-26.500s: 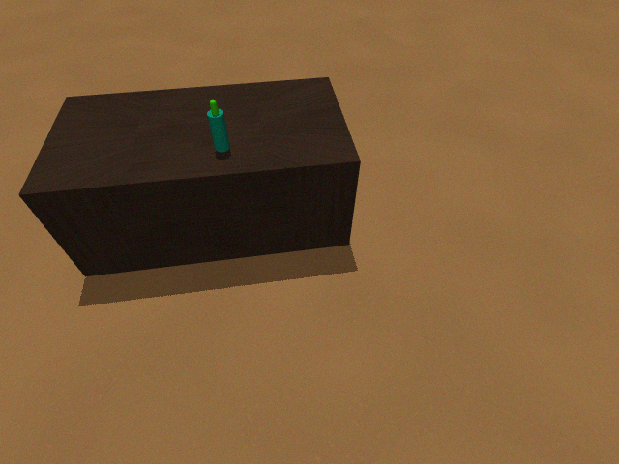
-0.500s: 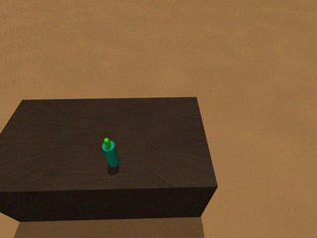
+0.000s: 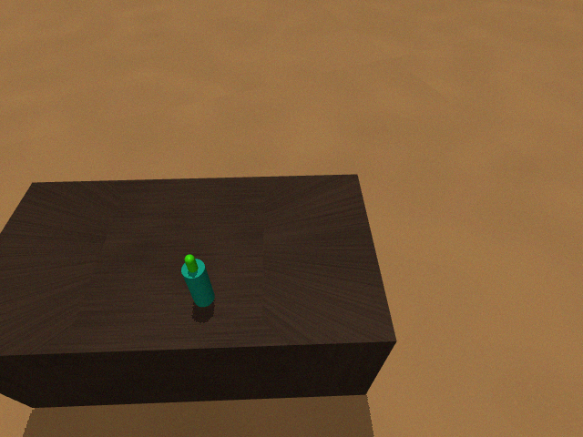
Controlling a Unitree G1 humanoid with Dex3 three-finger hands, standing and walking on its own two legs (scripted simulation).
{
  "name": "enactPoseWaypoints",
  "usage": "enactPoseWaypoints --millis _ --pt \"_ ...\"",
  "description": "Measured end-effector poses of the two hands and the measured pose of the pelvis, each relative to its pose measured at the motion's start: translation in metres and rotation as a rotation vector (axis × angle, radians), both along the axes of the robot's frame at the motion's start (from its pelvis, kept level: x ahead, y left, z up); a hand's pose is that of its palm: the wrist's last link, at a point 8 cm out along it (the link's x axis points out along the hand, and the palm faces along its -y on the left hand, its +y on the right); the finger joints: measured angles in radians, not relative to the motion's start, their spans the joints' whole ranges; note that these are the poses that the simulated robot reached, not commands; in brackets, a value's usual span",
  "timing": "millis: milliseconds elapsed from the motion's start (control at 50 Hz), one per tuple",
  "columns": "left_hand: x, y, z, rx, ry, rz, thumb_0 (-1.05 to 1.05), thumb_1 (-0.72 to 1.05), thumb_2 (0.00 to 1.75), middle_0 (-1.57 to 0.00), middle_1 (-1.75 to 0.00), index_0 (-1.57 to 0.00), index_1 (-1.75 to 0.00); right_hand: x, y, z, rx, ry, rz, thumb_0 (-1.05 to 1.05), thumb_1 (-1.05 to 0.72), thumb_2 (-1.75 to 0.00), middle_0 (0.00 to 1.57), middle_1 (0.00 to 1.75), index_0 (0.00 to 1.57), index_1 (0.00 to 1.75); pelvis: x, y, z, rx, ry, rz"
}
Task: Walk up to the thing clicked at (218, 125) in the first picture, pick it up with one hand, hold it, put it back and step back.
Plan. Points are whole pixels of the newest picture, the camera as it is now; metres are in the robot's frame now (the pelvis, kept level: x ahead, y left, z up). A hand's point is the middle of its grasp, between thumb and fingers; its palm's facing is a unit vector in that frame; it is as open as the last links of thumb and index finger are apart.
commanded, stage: stand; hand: left
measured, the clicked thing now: (197, 278) +0.49 +0.23 -0.24
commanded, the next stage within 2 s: step back in 1.12 s
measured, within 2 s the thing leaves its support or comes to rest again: neither
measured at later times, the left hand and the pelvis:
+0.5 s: hand out of the picture +0.09 +0.25 -0.16, palm faces -0.03 -0.94 -0.35, open 7.3 cm; pelvis +0.02 +0.00 +0.00, yaw +0 degrees
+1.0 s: hand out of the picture +0.09 +0.24 -0.16, palm faces -0.03 -0.94 -0.34, open 7.3 cm; pelvis +0.02 -0.01 +0.00, yaw +0 degrees
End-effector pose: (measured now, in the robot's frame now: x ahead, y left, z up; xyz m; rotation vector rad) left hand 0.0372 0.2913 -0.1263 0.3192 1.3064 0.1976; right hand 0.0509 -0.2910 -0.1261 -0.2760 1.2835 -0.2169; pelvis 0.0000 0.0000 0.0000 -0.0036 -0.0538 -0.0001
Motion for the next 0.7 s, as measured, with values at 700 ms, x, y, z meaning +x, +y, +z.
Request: enactPoseWaypoints --millis 700 --pt "0.046 -0.005 0.005 0.005 -0.051 -0.013 0.00 0.90 0.90 -0.20 -0.30 -0.21 -0.30 0.033 -0.011 0.003 -0.013 -0.020 0.013 0.00 -0.90 -0.90 0.20 0.30 0.20 0.30 0.021 -0.007 0.001 0.005 0.016 -0.006"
